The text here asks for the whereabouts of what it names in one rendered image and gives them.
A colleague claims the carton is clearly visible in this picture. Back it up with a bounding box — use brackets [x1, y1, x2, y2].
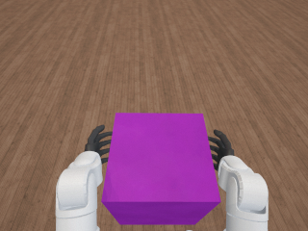
[101, 113, 221, 225]

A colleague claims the left robot forearm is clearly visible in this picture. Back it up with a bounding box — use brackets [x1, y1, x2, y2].
[55, 151, 103, 231]

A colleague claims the right robot forearm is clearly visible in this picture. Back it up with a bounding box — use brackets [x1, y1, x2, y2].
[218, 155, 269, 231]

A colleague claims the right robot hand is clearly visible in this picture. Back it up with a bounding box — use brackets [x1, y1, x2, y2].
[208, 129, 235, 172]

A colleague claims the left robot hand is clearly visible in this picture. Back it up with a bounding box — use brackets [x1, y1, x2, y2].
[84, 124, 113, 165]

